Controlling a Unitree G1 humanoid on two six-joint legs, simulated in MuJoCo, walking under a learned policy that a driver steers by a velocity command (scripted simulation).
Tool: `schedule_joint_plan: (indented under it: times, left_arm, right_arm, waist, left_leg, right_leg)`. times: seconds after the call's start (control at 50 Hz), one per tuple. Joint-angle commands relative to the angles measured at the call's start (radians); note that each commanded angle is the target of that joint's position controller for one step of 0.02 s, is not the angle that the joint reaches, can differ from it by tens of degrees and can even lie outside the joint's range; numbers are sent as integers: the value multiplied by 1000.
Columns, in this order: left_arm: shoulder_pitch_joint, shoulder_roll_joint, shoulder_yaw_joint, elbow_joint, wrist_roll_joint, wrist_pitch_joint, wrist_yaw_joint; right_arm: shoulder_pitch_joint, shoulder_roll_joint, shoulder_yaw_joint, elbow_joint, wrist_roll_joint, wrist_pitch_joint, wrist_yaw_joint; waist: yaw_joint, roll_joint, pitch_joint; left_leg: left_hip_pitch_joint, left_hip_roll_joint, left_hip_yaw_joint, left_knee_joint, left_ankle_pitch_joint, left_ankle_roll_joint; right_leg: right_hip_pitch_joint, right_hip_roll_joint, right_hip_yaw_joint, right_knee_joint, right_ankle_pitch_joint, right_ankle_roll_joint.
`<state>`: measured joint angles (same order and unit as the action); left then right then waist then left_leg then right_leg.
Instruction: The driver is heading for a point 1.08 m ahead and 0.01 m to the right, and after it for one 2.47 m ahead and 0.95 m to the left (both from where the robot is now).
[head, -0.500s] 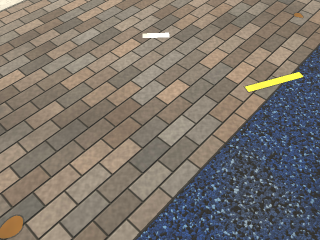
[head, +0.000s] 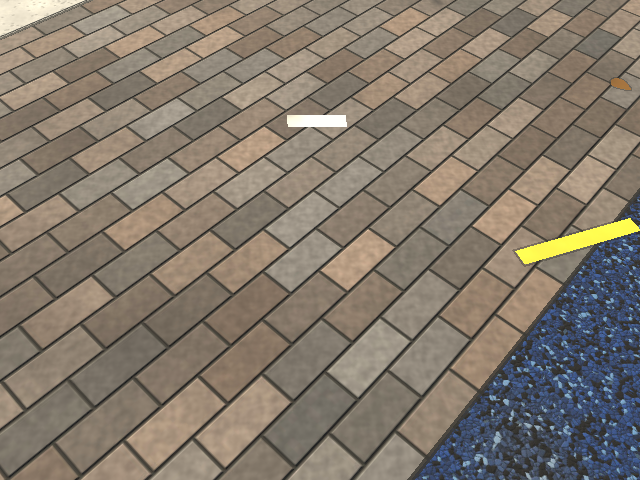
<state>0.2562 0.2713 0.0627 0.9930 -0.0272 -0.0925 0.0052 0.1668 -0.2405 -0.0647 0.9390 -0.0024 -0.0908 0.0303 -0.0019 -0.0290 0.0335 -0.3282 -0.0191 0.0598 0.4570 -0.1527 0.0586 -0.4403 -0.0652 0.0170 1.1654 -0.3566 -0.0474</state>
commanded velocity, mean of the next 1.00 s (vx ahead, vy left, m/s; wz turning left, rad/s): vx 0.39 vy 0.00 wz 0.00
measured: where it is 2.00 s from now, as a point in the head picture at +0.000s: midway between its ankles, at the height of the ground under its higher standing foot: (345, 340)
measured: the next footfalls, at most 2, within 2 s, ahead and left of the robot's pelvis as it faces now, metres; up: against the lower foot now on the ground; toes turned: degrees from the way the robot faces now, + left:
right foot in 0.40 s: +0.42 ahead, -0.15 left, +0.00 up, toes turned -3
left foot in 0.88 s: +0.65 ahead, +0.07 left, +0.00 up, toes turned +2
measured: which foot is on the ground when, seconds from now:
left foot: down 0.00-0.42, up 0.44-0.86, down 0.88-1.00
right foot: up 0.00-0.38, down 0.40-0.90, up 0.92-1.00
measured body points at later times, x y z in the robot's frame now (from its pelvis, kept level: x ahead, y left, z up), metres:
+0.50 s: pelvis +0.29 -0.06 -0.01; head +0.32 -0.07 +0.44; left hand +0.45 +0.20 -0.12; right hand +0.28 -0.33 -0.16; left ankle +0.12 +0.08 -0.65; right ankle +0.38 -0.15 -0.74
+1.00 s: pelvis +0.50 -0.03 -0.01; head +0.53 -0.02 +0.44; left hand +0.56 +0.23 -0.16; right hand +0.65 -0.28 -0.13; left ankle +0.61 +0.07 -0.74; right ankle +0.40 -0.16 -0.69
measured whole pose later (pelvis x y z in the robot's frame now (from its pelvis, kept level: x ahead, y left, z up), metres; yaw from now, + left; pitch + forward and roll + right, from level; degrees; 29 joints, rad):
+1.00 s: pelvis +0.50 -0.03 -0.01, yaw -1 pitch +1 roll -1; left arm 0.21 0.26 0.04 1.02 -0.01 -0.03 0.02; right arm 0.07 -0.22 -0.04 0.93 -0.02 -0.05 0.00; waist 0.02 -0.02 0.03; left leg -0.43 0.00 0.04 0.50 -0.09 0.04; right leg -0.29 0.01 0.01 0.91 -0.60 0.03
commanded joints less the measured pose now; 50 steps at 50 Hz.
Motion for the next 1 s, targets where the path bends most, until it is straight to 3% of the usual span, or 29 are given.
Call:
schedule_joint_plan:
  times: [0.02, 0.08, 0.18, 0.3, 0.36, 0.38, 0.4, 0.42, 0.44, 0.46, 0.48, 0.5, 0.52, 0.54, 0.56, 0.58, 0.62, 0.68, 0.72, 0.78, 0.84, 0.86, 0.88, 0.9, 0.92, 0.94, 0.96, 1.0]
  left_arm:
    - [23, 54, 21, -49, 7, 9, 9]
    - [-57, 56, 25, -80, 17, 19, 12]
    - [-220, 31, 16, -128, 18, 11, -4]
    - [-376, 33, 0, -189, 6, -1, -38]
    - [-320, 74, 12, -188, 4, -9, -49]
    - [-230, 101, 27, -165, 8, -10, -47]
    - [-58, 148, 53, -109, 11, -9, -41]
    - [130, 223, 73, -70, 24, -7, -31]
    - [174, 266, 79, -47, 19, -2, -37]
    - [157, 173, 50, -56, 12, -4, -37]
    - [70, 137, 39, -72, 11, -8, -33]
    - [-12, 117, 30, -91, 19, -11, -32]
    - [-61, 89, 22, -97, 32, -14, -35]
    - [-79, 74, 17, -94, 43, -18, -36]
    - [-80, 61, 14, -89, 41, -20, -38]
    - [-66, 64, 14, -81, 35, -21, -36]
    - [-50, 98, 18, -69, 37, -22, -24]
    - [-37, 107, 16, -57, 40, -8, -5]
    - [-12, 114, 15, -45, 37, 0, 1]
    - [22, 117, 12, -17, 30, 14, 5]
    - [4, 123, 15, -3, 21, 31, 10]
    - [-16, 122, 14, -4, 16, 37, 13]
    - [20, 112, 12, 0, 24, 37, 14]
    - [94, 72, 0, -2, 47, 28, 11]
    - [200, -13, -29, 34, 42, 27, 7]
    - [140, 36, -18, 30, 23, 41, 6]
    - [75, 82, -6, 9, 8, 58, 9]
    - [8, 82, 3, 2, 14, 95, 30]
  right_arm:
    - [13, -95, -14, -32, -7, -17, 0]
    - [73, -139, -23, -8, -4, -21, -18]
    - [148, -145, -19, 16, 6, -13, -37]
    - [251, -160, -27, 66, 16, 11, -43]
    - [227, -181, -38, 65, 19, 25, -48]
    - [204, -186, -39, 59, 21, 30, -49]
    - [192, -163, -30, 52, 18, 35, -49]
    - [208, -131, -14, 27, -1, 35, -49]
    - [332, 7, 23, 29, 2, 10, -35]
    - [251, -99, 1, 31, 26, -14, -30]
    - [153, -146, -13, -3, 49, -30, -28]
    - [102, -144, -13, -13, 47, -34, -35]
    - [80, -138, -21, -14, 30, -28, -42]
    - [108, -120, -23, -12, 27, -16, -44]
    - [127, -99, -22, -6, 26, -3, -44]
    - [129, -83, -22, -6, 25, 6, -45]
    - [83, -83, -24, -24, 14, 17, -51]
    - [17, -56, -14, -47, -1, 19, -47]
    - [-53, -44, -5, -60, 2, 19, -40]
    - [-111, -61, -3, -73, 6, 22, -31]
    - [-106, -99, -10, -76, -4, 15, -22]
    - [-52, -114, -17, -56, -10, 10, -21]
    - [4, -163, -32, -35, -19, 6, -26]
    - [52, -225, -42, -29, -32, 6, -31]
    - [91, -172, -25, -14, -31, 22, -36]
    - [101, -100, -4, -6, -13, 32, -31]
    - [52, -103, 2, -10, -6, 35, -27]
    - [-72, -112, 5, -36, -12, 41, -34]
  waist:
    - [14, 126, -63]
    - [8, 89, -22]
    - [-34, 92, 14]
    - [-76, 86, 66]
    - [-23, 116, 23]
    - [30, 128, -35]
    - [106, 112, -138]
    - [156, -6, -292]
    - [79, -273, -414]
    - [119, -168, -375]
    - [107, -130, -235]
    - [74, -41, -157]
    - [45, -7, -97]
    - [9, -44, -92]
    - [-6, -49, -84]
    - [-14, -48, -70]
    - [-23, -27, -29]
    - [-20, -26, -36]
    - [8, -38, -47]
    - [32, -47, -57]
    - [9, -52, -64]
    - [-27, -39, -81]
    - [-35, 9, -122]
    - [1, 114, -229]
    - [8, 261, -351]
    - [-23, 244, -358]
    - [-19, 189, -286]
    - [12, 124, -160]
  left_leg:
    - [154, 248, -286, -299, 31, 156]
    - [163, 248, -232, -338, 126, 173]
    - [197, 206, -128, -355, 165, 135]
    - [375, 269, -121, -296, 194, 130]
    - [434, 291, -118, -194, 426, 103]
    - [425, 271, -95, -91, 604, 88]
    - [355, 216, -55, 103, 663, 60]
    - [125, 151, -12, 428, 362, 24]
    - [-265, -44, -58, 756, -364, -36]
    - [-376, -2, -191, 870, -428, -14]
    - [-441, 48, -169, 881, -343, 2]
    - [-405, 103, -138, 837, -246, 4]
    - [-362, 133, -129, 783, -187, 1]
    - [-293, 160, -139, 747, -154, -1]
    - [-260, 168, -138, 714, -145, -5]
    - [-256, 176, -132, 674, -139, -11]
    - [-283, 170, -111, 589, -92, -40]
    - [-242, 143, -78, 371, 68, -64]
    - [-171, 106, -49, 234, 191, -60]
    - [-137, 79, -57, 132, 242, -53]
    - [-104, 66, -70, 59, 167, -18]
    - [-28, 52, -59, -9, 218, -2]
    - [97, 73, -78, -46, 486, 20]
    - [341, 206, -191, 51, 880, 88]
    - [522, 371, -367, 58, 963, 250]
    - [470, 393, -442, -6, 788, 284]
    - [374, 362, -424, -52, 541, 249]
    - [167, 308, -363, -137, 213, 184]
  right_leg:
    - [-162, -93, 42, -41, 95, -2]
    - [-243, -98, 37, -180, 217, 26]
    - [-236, -59, 0, -466, 458, 41]
    - [-263, -26, -14, -629, 408, 14]
    - [-141, 14, -41, -663, 296, -25]
    - [-2, 51, -74, -676, 285, -45]
    - [238, 65, -81, -674, 310, -75]
    - [564, -127, 143, -640, 324, -141]
    - [867, -332, 630, -776, 104, -297]
    - [838, -303, 676, -851, -4, -256]
    - [711, -276, 528, -867, 42, -213]
    - [558, -244, 416, -893, 152, -194]
    - [426, -213, 334, -925, 239, -187]
    - [348, -194, 286, -949, 283, -186]
    - [310, -177, 252, -975, 297, -187]
    - [285, -169, 218, -997, 304, -189]
    - [251, -166, 148, -1003, 560, -195]
    - [236, -112, 14, -967, 814, -159]
    - [233, -80, -36, -957, 815, -133]
    - [307, -103, -22, -924, 766, -130]
    - [381, -138, 20, -825, 746, -112]
    - [384, -119, 17, -760, 730, -88]
    - [365, -59, -3, -663, 693, -47]
    - [225, 13, -34, -500, 423, 0]
    - [71, 79, -35, -289, -53, 56]
    - [25, 82, 16, -168, -354, 83]
    - [-18, 51, 48, -119, -365, 84]
    - [-15, 9, 41, -172, -273, 93]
